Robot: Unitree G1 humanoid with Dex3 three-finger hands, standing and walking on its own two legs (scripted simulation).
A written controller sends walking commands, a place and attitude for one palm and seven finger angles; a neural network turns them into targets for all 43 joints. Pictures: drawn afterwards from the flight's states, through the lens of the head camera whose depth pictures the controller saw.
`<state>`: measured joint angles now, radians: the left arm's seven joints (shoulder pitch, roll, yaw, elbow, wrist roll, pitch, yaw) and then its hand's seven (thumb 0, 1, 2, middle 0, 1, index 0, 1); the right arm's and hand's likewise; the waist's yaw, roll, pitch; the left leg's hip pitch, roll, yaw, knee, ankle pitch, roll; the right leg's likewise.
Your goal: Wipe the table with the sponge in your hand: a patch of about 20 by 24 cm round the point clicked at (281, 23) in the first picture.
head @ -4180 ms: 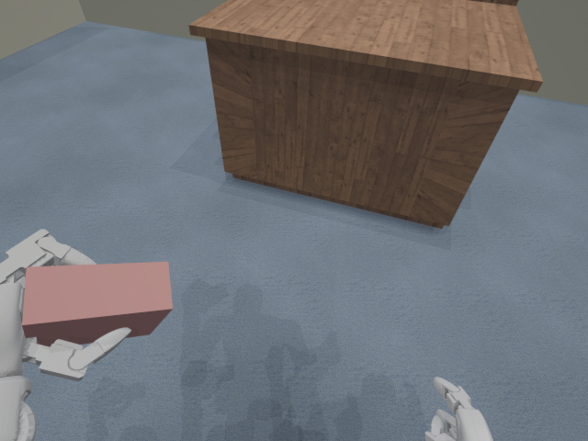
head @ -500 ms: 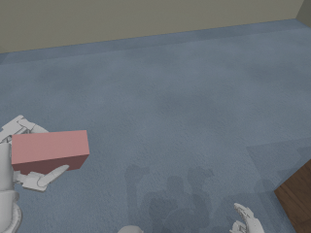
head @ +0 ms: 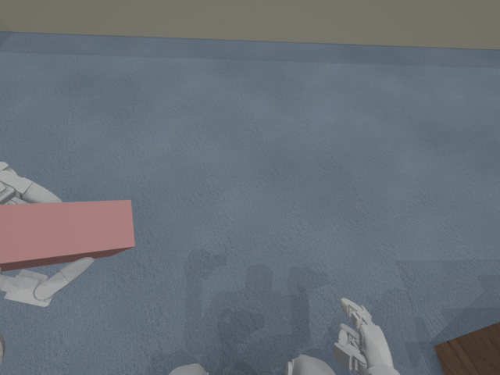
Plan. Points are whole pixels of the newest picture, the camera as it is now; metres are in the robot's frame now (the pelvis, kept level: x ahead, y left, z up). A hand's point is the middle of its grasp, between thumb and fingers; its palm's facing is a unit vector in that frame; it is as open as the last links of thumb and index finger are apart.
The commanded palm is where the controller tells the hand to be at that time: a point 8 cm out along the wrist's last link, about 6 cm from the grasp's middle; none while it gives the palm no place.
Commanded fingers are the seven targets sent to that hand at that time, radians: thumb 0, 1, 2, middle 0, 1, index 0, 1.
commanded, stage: turn to face it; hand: left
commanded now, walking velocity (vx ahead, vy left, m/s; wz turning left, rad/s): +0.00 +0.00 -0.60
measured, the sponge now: (82, 234) +0.23 +0.22 +0.17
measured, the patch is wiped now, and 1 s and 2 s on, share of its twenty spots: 0.00 0.00 0.00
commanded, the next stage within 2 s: none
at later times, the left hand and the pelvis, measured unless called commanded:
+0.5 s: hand (194, 214) +0.25 +0.09 +0.19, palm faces +0.09 -0.86 -0.50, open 9.5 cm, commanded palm +0.21 +0.17 +0.19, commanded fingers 0.00 0.10 1.30 -1.20 -1.60 -1.20 -1.60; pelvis -0.02 -0.06 +0.01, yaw -15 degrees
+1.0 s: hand (283, 259) +0.22 +0.00 +0.17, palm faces -0.10 -0.86 -0.50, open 9.5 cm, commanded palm +0.18 +0.08 +0.19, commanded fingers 0.00 0.10 1.30 -1.20 -1.60 -1.20 -1.60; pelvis -0.11 -0.07 -0.01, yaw -31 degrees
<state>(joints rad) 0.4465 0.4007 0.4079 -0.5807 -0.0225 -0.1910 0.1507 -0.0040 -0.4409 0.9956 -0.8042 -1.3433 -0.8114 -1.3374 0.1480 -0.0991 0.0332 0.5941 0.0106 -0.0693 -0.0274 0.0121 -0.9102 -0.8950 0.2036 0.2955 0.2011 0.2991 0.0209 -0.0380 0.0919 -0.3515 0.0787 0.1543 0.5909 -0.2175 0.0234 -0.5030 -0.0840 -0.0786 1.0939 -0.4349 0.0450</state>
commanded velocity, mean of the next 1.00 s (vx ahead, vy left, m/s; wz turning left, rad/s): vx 0.00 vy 0.00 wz -0.60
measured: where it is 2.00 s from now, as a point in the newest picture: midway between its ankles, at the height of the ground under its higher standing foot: outside the picture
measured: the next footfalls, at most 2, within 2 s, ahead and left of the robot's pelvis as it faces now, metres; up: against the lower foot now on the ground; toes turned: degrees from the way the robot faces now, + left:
right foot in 0.18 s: +0.08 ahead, -0.14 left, +0.00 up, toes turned -12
left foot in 0.66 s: +0.03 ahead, +0.08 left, +0.00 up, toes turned -16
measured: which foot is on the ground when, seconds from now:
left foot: down 0.00-0.20, up 0.22-0.64, down 0.66-0.96, up 0.98-1.00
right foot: up 0.00-0.16, down 0.18-0.66, up 0.68-0.92, down 0.94-1.00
